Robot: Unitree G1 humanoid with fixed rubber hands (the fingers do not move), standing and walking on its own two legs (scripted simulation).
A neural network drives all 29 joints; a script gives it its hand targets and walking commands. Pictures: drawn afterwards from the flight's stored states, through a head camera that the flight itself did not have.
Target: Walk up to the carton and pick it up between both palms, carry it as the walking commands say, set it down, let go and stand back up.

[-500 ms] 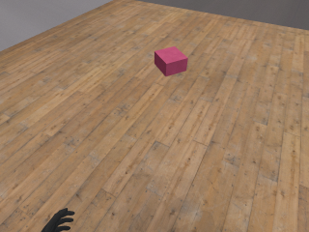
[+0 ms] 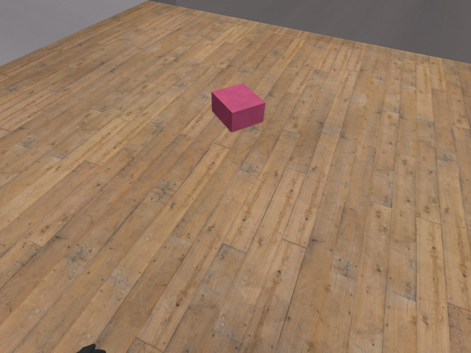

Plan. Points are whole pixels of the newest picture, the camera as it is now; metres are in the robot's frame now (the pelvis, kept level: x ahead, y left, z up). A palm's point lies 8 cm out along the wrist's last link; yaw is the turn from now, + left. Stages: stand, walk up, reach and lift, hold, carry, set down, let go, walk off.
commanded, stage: walk up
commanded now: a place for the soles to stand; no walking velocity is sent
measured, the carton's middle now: (237, 106) +1.81 -0.05 -0.68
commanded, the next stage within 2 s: none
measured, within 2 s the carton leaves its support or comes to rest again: neither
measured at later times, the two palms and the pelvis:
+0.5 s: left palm (107, 287) +0.28 +0.27 -0.09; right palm (434, 316) +0.22 -0.35 -0.07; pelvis +0.14 -0.02 -0.01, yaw -4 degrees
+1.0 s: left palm (134, 217) +0.44 +0.25 -0.08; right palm (412, 282) +0.30 -0.35 -0.10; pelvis +0.28 -0.04 -0.01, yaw -7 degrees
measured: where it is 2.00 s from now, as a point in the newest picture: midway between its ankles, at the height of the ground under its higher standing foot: (237, 282)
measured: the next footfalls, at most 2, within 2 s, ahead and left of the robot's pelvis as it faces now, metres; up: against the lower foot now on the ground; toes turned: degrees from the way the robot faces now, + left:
right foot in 0.18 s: +0.21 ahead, -0.16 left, +0.00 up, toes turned -3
left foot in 0.50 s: +0.28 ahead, +0.10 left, +0.00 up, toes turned +0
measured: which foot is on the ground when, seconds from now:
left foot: down 0.00-0.22, up 0.24-0.48, down 0.50-0.94, up 0.96-1.00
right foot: up 0.00-0.16, down 0.18-0.54, up 0.56-0.88, down 0.90-1.00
